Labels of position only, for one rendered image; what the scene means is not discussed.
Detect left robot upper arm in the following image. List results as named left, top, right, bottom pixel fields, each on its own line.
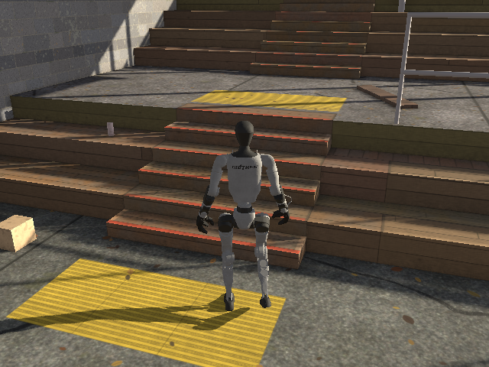
left=207, top=154, right=228, bottom=197

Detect left robot forearm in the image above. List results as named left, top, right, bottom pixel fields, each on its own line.
left=199, top=185, right=215, bottom=218

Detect left robot hand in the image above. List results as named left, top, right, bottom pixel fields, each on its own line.
left=196, top=215, right=214, bottom=234

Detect right robot hand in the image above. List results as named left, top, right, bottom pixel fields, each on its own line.
left=272, top=210, right=290, bottom=225

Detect right robot upper arm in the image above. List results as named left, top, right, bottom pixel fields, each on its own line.
left=261, top=154, right=282, bottom=196

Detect left robot foot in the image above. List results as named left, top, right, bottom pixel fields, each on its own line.
left=224, top=293, right=235, bottom=311

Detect left robot shin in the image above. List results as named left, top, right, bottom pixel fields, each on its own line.
left=222, top=252, right=233, bottom=301

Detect right robot forearm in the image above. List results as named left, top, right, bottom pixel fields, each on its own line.
left=274, top=185, right=288, bottom=213

